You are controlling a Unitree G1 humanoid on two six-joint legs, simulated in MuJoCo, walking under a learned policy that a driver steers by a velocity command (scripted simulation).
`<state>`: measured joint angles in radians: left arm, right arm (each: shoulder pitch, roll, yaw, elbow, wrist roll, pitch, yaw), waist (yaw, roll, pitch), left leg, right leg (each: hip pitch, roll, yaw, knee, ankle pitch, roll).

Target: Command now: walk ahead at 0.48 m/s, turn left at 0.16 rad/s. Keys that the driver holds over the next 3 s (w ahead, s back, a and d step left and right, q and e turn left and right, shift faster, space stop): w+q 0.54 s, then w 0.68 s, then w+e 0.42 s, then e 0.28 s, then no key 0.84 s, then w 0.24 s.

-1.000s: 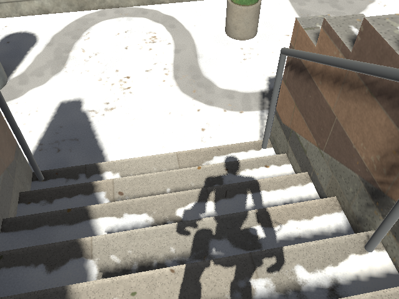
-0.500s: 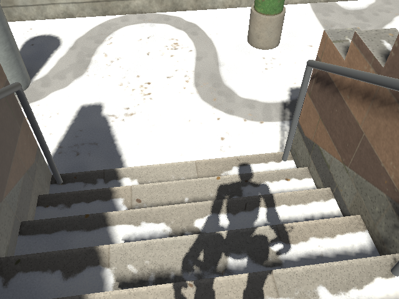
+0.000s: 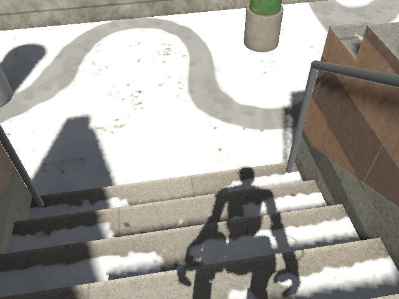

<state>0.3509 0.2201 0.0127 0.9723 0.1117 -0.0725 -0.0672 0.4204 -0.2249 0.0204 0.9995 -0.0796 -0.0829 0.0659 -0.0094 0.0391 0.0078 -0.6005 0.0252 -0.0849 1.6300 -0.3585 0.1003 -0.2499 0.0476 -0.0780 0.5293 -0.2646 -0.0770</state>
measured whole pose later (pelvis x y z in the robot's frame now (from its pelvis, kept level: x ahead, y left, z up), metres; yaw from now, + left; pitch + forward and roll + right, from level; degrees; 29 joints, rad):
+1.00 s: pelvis +0.61 +0.15 -0.36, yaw +21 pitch +1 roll -1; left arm 0.42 0.24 0.02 1.02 0.10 -0.07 -0.05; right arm 0.37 -0.20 0.02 0.93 -0.08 -0.06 0.08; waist 0.02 0.02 -0.04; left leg -0.81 0.01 -0.06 1.73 -0.30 0.09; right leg -0.27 0.06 -0.08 0.52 -0.27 -0.08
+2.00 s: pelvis +1.17 +0.33 -0.70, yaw +0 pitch +1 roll +3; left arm 0.12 0.23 0.05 0.96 0.09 -0.08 -0.05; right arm 0.59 -0.14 0.01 1.11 -0.08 -0.04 0.05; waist -0.11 -0.03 0.00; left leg -0.21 0.13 0.13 1.65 -0.89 -0.10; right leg -0.29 -0.04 -0.08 0.33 -0.03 -0.07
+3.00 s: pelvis +1.30 +0.35 -0.73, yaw -4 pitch -2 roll +0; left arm 0.32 0.20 0.07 1.09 0.07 -0.11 -0.02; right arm 0.38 -0.23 -0.10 1.05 -0.06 -0.07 0.02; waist -0.02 0.02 0.04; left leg -0.19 0.05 0.06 0.69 -0.49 0.15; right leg -0.20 0.01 -0.10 0.65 -0.42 -0.11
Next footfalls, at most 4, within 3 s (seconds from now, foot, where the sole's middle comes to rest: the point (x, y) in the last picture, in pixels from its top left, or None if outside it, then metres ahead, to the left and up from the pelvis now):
0.40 left None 0.35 0.20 -0.95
0.84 right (189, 296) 0.68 0.09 -1.13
1.38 left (122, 264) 0.92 0.43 -1.31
1.94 right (168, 220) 1.29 0.24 -1.49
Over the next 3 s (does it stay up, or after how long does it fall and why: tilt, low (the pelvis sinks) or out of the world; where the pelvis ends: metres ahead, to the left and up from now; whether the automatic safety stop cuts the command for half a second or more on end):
stays up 1.30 0.35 -0.73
